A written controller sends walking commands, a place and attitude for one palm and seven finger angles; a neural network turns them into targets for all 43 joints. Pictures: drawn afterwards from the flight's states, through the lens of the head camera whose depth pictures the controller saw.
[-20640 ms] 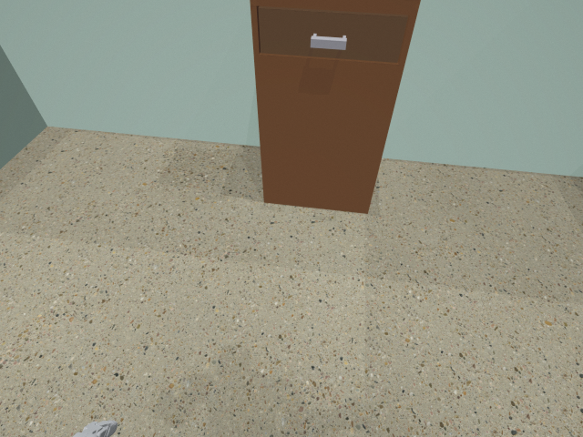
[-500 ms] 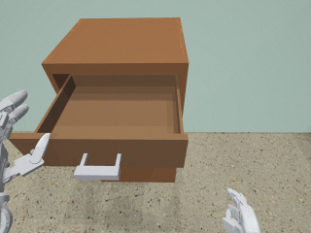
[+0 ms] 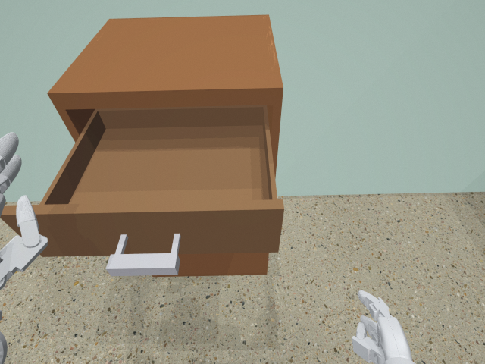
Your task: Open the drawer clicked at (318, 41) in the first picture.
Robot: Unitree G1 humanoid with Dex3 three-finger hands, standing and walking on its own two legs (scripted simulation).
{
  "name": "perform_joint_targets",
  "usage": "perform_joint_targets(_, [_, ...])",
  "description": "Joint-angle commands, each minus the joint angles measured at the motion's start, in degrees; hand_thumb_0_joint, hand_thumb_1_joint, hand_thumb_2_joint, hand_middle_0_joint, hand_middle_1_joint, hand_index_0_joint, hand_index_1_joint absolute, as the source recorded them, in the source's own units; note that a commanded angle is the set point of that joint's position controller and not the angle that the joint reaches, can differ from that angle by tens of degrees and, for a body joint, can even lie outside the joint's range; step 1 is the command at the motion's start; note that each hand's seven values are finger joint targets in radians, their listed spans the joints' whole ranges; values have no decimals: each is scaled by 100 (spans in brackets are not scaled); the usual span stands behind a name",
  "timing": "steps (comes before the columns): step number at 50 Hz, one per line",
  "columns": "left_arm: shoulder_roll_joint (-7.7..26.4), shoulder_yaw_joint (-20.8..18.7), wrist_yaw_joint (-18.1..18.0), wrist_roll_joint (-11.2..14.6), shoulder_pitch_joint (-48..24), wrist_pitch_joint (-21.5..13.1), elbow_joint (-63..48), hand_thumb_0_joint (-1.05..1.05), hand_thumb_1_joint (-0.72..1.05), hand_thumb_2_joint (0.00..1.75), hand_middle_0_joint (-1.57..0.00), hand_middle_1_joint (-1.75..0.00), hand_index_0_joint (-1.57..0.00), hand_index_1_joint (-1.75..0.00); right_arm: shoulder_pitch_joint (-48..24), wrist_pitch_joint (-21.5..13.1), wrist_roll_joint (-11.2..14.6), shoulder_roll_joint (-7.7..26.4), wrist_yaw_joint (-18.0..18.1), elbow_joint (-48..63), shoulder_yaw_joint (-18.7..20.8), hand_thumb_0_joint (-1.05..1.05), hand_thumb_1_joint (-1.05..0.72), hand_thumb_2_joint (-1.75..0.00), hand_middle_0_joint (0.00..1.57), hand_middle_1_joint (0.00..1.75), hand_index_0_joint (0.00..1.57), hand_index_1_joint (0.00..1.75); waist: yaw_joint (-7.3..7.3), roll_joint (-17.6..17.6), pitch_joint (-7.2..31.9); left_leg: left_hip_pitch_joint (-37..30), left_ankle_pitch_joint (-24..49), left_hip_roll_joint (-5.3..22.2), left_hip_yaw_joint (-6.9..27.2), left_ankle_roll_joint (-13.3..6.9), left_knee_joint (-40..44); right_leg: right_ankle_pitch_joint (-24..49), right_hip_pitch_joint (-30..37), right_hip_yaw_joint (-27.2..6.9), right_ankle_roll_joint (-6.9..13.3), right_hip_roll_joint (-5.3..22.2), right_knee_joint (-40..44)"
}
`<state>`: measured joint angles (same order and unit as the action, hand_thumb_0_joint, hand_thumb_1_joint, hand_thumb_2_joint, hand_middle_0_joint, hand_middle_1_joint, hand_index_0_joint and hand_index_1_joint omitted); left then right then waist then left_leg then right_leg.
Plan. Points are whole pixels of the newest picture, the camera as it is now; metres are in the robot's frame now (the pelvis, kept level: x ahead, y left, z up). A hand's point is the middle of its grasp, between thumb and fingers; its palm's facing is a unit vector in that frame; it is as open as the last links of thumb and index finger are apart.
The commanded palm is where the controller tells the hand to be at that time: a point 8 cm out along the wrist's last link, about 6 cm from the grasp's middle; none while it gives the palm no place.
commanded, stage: step back with the hand held close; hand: left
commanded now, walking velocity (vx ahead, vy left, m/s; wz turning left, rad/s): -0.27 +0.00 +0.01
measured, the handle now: (147, 252) +0.28 +0.20 +0.03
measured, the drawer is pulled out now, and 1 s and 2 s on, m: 0.29 0.29 0.29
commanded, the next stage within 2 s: stop stepping back and stand still in 1.14 s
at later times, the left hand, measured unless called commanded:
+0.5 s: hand out of the picture +0.12 +0.26 +0.20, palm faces +0.44 -0.76 -0.48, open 7.4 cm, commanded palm +0.06 +0.30 +0.22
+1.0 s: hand out of the picture +0.05 +0.25 +0.21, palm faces +0.54 -0.74 -0.41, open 7.4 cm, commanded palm -0.02 +0.29 +0.22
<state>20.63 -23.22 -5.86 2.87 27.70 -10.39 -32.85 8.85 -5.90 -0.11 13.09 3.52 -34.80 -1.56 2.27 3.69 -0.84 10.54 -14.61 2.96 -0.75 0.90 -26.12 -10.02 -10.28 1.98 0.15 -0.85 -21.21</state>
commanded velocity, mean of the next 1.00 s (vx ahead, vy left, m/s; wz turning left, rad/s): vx -0.32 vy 0.00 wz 0.01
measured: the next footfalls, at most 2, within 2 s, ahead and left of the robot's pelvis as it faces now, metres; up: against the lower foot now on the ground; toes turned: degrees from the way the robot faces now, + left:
right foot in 1.02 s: -0.07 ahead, -0.10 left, +0.00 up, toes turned +5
left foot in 1.30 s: -0.22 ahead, +0.12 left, +0.00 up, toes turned +1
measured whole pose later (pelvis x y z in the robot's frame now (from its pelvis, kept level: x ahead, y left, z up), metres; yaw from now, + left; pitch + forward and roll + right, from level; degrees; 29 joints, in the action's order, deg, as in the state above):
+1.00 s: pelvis -0.14 +0.01 -0.04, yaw +2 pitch -1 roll -2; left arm 23.6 -28.6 -12.3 0.6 28.2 -16.6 -38.2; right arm 13.2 -10.6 -3.7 9.9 4.6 -37.0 1.3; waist -1.6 0.6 -0.7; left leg 31.1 -8.3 2.5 -0.1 -0.5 -39.9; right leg -26.1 -25.3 -2.0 0.6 -5.1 -47.2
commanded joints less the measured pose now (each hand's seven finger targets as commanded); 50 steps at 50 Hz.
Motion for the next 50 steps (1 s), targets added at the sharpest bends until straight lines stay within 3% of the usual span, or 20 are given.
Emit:
perform_joint_targets(1, [1146, -741, -123, 16, 181, -452, -1297, 0, 90, 90, -20, -30, -20, -30, -537, -184, 23, 652, 76, 1069, 390, 0, -90, -90, 20, 30, 20, 30, -117, -93, 973, -189, 1542, -19, -13, -227, 159, 1412, -36, -431, 29, 473, 127])
perform_joint_targets(5, [1286, -977, -182, 40, 616, -482, -1470, 0, 90, 90, -20, -30, -20, -30, -481, -94, 52, 655, 62, 1208, 489, 0, -90, -90, 20, 30, 20, 30, -106, -107, 1284, -12, 2250, 84, 46, -198, 100, 1971, 215, -264, -14, 406, -329])
perform_joint_targets(9, [1347, -1123, -242, 69, 808, -519, -1492, 0, 90, 90, -20, -30, -20, -30, -445, -49, 67, 635, 70, 1250, 549, 0, -90, -90, 20, 30, 20, 30, -129, -223, 1248, 293, 2064, 122, 94, -199, 66, 1947, 189, -289, -7, 437, -508])
perform_joint_targets(13, [1379, -1163, -314, 27, 744, -556, -1570, 0, 90, 90, -20, -30, -20, -30, -419, -115, 55, 695, 96, 1233, 577, 0, -90, -90, 20, 30, 20, 30, -131, 6, 983, 854, 1119, 198, 225, -291, 247, 1160, 66, -376, -15, 359, -628])
perform_joint_targets(21, [1200, -1006, -474, -143, 284, -709, -1643, 0, 90, 90, -20, -30, -20, -30, -150, -386, -2, 708, 155, 1205, 517, 0, -90, -90, 20, 30, 20, 30, -242, -196, 480, 2023, -1533, 165, 359, -416, 370, -581, -230, -732, 38, 402, -576])
perform_joint_targets(26, [1169, -1023, -535, -216, 53, -833, -1687, 0, 90, 90, -20, -30, -20, -30, -83, -526, -30, 716, 182, 1178, 490, 0, -90, -90, 20, 30, 20, 30, -239, 158, 437, 2536, -2188, 341, 579, -488, 651, -1017, -74, -599, -11, 208, -958])
perform_joint_targets(29, [1201, -1086, -554, -225, 42, -888, -1639, 0, 90, 90, -20, -30, -20, -30, -55, -598, -27, 696, 174, 1154, 497, 0, -90, -90, 20, 30, 20, 30, -241, 92, 490, 2639, -2165, 297, 593, -496, 532, -687, 23, -699, 22, 173, -1035])
perform_joint_targets(32, [1198, -1123, -533, -234, 7, -949, -1585, 0, 90, 90, -20, -30, -20, -30, 0, -639, -63, 695, 134, 1114, 503, 0, -90, -90, 20, 30, 20, 30, -253, -78, 398, 2623, -2308, 139, 497, -459, 220, -1070, -261, -987, 89, 266, -733])
perform_joint_targets(35, [1165, -1058, -567, -201, -83, -945, -1621, 0, 90, 90, -20, -30, -20, -30, 49, -633, -115, 678, 130, 1008, 493, 0, -90, -90, 20, 30, 20, 30, -294, -431, 388, 2180, -1848, 9, 466, -341, -20, -1068, -824, -1089, 174, 353, -451])
perform_joint_targets(37, [1098, -1020, -607, -219, -71, -938, -1627, 0, 90, 90, -20, -30, -20, -30, 62, -612, -170, 675, 144, 937, 513, 0, -90, -90, 20, 30, 20, 30, -320, -408, 483, 1995, -1595, 12, 462, -311, -153, -996, -990, -1099, 204, 398, -405])
perform_joint_targets(38, [1258, -1136, -651, -247, -95, -950, -1634, 0, 90, 90, -20, -30, -20, -30, 50, -603, -182, 707, 152, 862, 540, 0, -90, -90, 20, 30, 20, 30, -321, -417, 593, 1857, -1660, 70, 447, -312, -197, -1115, -1109, -1098, 222, 406, -426])
perform_joint_targets(40, [1077, -1022, -681, -273, -188, -963, -1747, 0, 90, 90, -20, -30, -20, -30, 86, -615, -216, 680, 167, 858, 534, 0, -90, -90, 20, 30, 20, 30, -356, -108, 623, 2115, -1789, 227, 605, -382, 14, -1225, -1025, -966, 184, 295, -795])
perform_joint_targets(42, [1048, -1115, -729, -305, -176, -969, -1755, 0, 90, 90, -20, -30, -20, -30, 76, -669, -276, 670, 211, 826, 571, 0, -90, -90, 20, 30, 20, 30, -362, 334, 722, 2765, -1770, 630, 929, -562, 474, -923, -492, -664, 92, -51, -1747])
perform_joint_targets(44, [1039, -1194, -762, -283, -80, -1015, -1734, 0, 90, 90, -20, -30, -20, -30, 25, -776, -325, 642, 234, 787, 609, 0, -90, -90, 20, 30, 20, 30, -333, 879, 875, 3344, -2054, 1268, 1445, -834, 1010, -1184, 68, -387, 5, -456, -2905])
perform_joint_targets(45, [1055, -1156, -744, -275, -138, -1022, -1696, 0, 90, 90, -20, -30, -20, -30, -18, -808, -349, 604, 237, 764, 614, 0, -90, -90, 20, 30, 20, 30, -339, 933, 832, 3539, -2172, 1490, 1558, -953, 1195, -1489, 263, -404, -11, -523, -3353])
perform_joint_targets(46, [1141, -1223, -735, -283, -106, -985, -1681, 0, 90, 90, -20, -30, -20, -30, 42, -795, -372, 619, 226, 715, 648, 0, -90, -90, 20, 30, 20, 30, -351, 1044, 792, 3531, -2182, 1509, 1450, -993, 1136, -1642, 204, -418, 5, -530, -3636])
perform_joint_targets(47, [1139, -1159, -732, -191, -67, -926, -1628, 0, 90, 90, -20, -30, -20, -30, 51, -773, -378, 522, 193, 638, 615, 0, -90, -90, 20, 30, 20, 30, -342, 791, 750, 3102, -1750, 1413, 1420, -963, 1008, -1844, -72, -370, 49, -472, -3394])
perform_joint_targets(48, [1197, -1084, -754, -152, 45, -886, -1728, 0, 90, 90, -20, -30, -20, -30, 58, -766, -400, 509, 165, 523, 638, 0, -90, -90, 20, 30, 20, 30, -351, 910, 905, 2462, -1015, 1338, 1266, -905, 710, -2081, -339, -427, 116, -389, -2917])
perform_joint_targets(49, [1119, -1030, -727, -87, -18, -800, -1696, 0, 90, 90, -20, -30, -20, -30, -70, -749, -333, 478, 137, 529, 582, 0, -90, -90, 20, 30, 20, 30, -297, 700, 615, 2434, -919, 1341, 1276, -797, 655, -1966, -400, -448, 159, -245, -2193])
perform_joint_targets(50, [1136, -935, -669, -59, -271, -763, -1726, 0, 90, 90, -20, -30, -20, -30, -248, -708, -335, 484, 91, 506, 517, 0, -90, -90, 20, 30, 20, 30, -276, 251, 398, 2545, -1236, 1109, 1152, -592, 164, -1682, -347, -814, 345, 117, -1056])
